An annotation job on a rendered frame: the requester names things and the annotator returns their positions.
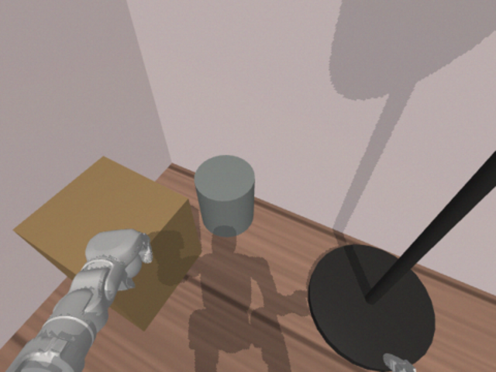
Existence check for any left robot hand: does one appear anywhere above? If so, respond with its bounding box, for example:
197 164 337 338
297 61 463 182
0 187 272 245
85 229 153 291

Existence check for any right robot hand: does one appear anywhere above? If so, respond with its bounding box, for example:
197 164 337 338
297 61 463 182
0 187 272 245
383 353 416 372

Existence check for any coat stand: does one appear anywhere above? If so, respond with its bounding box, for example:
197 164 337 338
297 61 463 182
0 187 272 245
308 150 496 372

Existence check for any left robot arm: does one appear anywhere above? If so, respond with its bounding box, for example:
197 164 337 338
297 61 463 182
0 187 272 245
6 257 123 372

